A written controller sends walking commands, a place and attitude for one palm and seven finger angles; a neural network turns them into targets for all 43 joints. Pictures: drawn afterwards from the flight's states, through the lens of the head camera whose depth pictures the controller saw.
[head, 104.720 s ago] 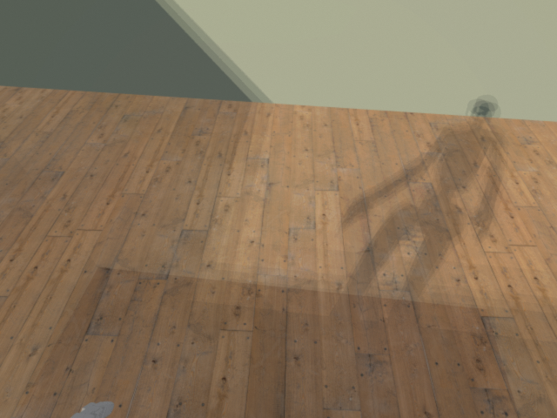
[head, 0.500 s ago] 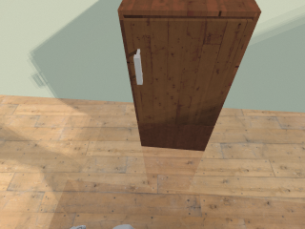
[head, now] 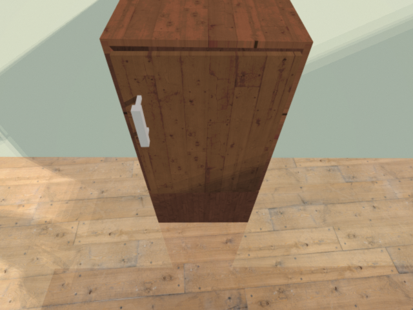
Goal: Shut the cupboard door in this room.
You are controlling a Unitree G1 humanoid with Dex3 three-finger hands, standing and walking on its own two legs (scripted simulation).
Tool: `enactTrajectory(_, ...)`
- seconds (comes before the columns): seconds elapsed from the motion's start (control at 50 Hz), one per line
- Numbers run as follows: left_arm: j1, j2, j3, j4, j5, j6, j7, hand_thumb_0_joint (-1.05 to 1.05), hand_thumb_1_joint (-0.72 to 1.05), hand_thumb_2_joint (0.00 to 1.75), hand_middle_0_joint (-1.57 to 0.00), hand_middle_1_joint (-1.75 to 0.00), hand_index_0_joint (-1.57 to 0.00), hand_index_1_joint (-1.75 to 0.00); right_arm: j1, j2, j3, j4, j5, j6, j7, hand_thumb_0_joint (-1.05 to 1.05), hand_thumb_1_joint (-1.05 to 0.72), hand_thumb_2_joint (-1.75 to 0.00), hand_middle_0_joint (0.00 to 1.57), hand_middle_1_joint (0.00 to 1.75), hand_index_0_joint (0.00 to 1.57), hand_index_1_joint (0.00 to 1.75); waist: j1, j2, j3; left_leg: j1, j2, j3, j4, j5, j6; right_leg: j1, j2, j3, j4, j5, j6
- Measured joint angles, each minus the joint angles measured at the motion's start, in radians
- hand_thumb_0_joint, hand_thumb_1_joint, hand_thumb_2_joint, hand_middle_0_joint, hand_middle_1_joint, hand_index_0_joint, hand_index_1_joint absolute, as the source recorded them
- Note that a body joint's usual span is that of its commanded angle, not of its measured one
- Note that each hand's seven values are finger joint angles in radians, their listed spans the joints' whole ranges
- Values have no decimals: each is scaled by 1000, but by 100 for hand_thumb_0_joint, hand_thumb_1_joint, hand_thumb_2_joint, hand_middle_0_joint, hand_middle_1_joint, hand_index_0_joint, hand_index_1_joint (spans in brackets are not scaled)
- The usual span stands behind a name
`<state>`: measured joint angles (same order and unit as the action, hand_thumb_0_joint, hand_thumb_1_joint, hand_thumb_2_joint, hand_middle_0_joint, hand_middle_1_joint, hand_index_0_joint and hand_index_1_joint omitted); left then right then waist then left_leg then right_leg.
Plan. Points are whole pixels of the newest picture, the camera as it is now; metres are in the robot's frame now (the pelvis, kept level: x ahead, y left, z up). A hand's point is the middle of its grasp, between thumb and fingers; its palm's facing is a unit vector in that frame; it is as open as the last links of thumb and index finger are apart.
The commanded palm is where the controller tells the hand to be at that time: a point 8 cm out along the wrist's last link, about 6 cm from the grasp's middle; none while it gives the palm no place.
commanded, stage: take the last steps up to it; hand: left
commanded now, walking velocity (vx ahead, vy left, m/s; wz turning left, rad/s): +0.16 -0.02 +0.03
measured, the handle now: (142, 121) +0.55 +0.18 +0.01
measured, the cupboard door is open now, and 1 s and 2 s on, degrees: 1 1 1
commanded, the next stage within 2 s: come to a stop and stand still in 0.06 s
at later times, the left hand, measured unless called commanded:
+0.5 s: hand out of the picture +0.12 +0.16 -0.17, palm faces +0.07 -0.98 -0.20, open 7.3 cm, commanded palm none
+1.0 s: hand out of the picture +0.12 +0.16 -0.17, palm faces +0.03 -0.98 -0.19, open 7.3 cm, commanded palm none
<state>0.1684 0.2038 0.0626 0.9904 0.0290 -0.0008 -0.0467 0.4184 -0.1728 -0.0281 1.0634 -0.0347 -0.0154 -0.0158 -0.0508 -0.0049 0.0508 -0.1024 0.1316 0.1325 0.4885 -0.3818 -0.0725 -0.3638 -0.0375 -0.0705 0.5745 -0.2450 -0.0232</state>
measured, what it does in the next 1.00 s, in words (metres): steps on the spot: right foot, then left foot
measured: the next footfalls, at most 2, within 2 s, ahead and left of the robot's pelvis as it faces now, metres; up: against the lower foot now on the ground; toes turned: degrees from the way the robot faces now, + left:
right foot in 0.02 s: +0.09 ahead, -0.13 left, +0.00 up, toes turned -3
left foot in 0.28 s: +0.11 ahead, +0.10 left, +0.00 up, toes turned +2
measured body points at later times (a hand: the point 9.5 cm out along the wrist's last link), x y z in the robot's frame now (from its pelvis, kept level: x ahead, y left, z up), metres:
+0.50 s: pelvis +0.10 -0.02 +0.01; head +0.14 -0.01 +0.45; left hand +0.12 +0.21 -0.15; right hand +0.21 -0.24 -0.14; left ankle +0.11 +0.09 -0.73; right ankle +0.05 -0.12 -0.73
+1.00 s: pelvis +0.08 -0.02 +0.01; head +0.09 +0.00 +0.46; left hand +0.12 +0.22 -0.15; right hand +0.09 -0.25 -0.14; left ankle +0.07 +0.10 -0.73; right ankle +0.05 -0.12 -0.73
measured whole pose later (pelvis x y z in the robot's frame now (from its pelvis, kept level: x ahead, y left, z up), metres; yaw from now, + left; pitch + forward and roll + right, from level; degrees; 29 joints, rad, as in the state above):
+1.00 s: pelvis +0.08 -0.02 +0.01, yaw +0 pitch -1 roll +0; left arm 0.19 0.18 0.02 1.08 0.01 0.02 0.03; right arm 0.24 -0.16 0.00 1.11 -0.01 0.01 -0.03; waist 0.00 -0.03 0.05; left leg -0.16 0.02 0.04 0.42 -0.24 0.00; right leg -0.12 0.00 -0.05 0.41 -0.26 -0.01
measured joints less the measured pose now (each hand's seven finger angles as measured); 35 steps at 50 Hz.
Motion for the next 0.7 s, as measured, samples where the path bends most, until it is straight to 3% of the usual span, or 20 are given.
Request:
enactTrajectory(0.02, -3, -1, 1, 1, 2, -14, 4, 0, 91, 90, -20, -30, -20, -30, 4, -1, -3, 8, 6, 5, 3, 0, -91, -89, 21, 30, 21, 30, 4, 0, -1, -25, 6, -4, 73, -39, 13, 10, 2, 7, -13, -10, -12)
enactTrajectory(0.06, -14, -24, -2, 12, -1, -32, 17, 0, 91, 90, -20, -30, -20, -30, -26, -15, -10, 27, 13, 24, 4, 0, -91, -89, 21, 30, 21, 30, 8, 34, 17, -113, 3, -70, 301, -138, 44, 16, 21, -12, 28, -30, -11)
enactTrajectory(0.12, 4, -48, -7, 27, -4, -38, 40, 0, 91, 90, -20, -30, -20, -30, -80, -22, -17, 24, 15, 27, 0, 1, -91, -89, 20, 30, 20, 30, 14, 37, 21, -244, -35, -91, 525, -125, 57, 76, 28, -23, -34, -14, -8)
enactTrajectory(0.16, 23, -44, -1, 39, -3, -36, 55, -1, 93, 90, -20, -30, -20, -30, -110, -18, -18, 4, 12, 19, 0, 1, -91, -89, 20, 30, 20, 30, 17, 28, 9, -297, -46, -72, 514, -92, 55, 115, 30, -31, -88, -4, -12)
enactTrajectory(0.22, 51, -35, -7, 62, 0, -29, 59, -1, 93, 90, -20, -30, -20, -30, -156, -7, -12, -29, 12, 7, 0, 1, -91, -89, 20, 30, 20, 30, 26, 14, -6, -308, -60, -44, 348, -18, 48, 159, 36, -36, -132, -8, -11)
enactTrajectory(0.28, 75, -41, -22, 87, -10, -21, 65, 0, 93, 90, -20, -30, -20, -30, -198, -2, 5, -44, 16, -10, -3, 0, -91, -90, 20, 30, 20, 30, 42, 26, -8, -236, -65, -55, 96, 204, 53, 188, 61, -35, -112, -44, -2)
enactTrajectory(0.34, 83, -40, -33, 106, -14, -1, 77, 0, 92, 90, -20, -30, -20, -30, -235, 21, 18, -33, 21, -11, -13, 0, -92, -90, 20, 30, 20, 30, 56, -8, -17, -184, -81, -44, 65, 131, 90, 215, 47, -25, -101, -52, 9)
enactTrajectory(0.42, 75, -44, -36, 95, -12, 20, 83, 0, 92, 90, -20, -30, -20, -30, -281, 36, 21, -51, 27, 7, -23, 0, -92, -89, 20, 30, 20, 30, 72, -29, -8, -153, -100, -30, 15, 129, 96, 212, 29, -12, -85, -78, 17)
enactTrajectory(0.52, 63, -27, -24, 48, -8, 30, 79, 1, 92, 90, -20, -30, -20, -30, -317, 22, 5, -86, 23, 34, -22, 0, -91, -89, 21, 30, 21, 30, 78, -14, 20, -163, -104, -22, 16, 136, 90, 172, 26, 11, -23, -96, 15)
enactTrajectory(0.6, 63, -13, -17, 22, 3, 25, 81, 0, 91, 90, -20, -30, -20, -30, -323, -8, -14, -95, 23, 56, -17, 0, -91, -89, 21, 30, 21, 30, 74, 19, 23, -203, -88, -31, 77, 123, 73, 166, 43, 14, -33, -118, -12)
enactTrajectory(0.7, 61, -8, -22, 22, 7, 18, 82, 0, 91, 90, -20, -30, -20, -30, -300, -38, -26, -77, 27, 79, -15, 0, -91, -89, 20, 30, 20, 30, 61, 19, 29, -245, -123, -103, 308, -92, 53, 178, 35, 13, -43, -103, -22)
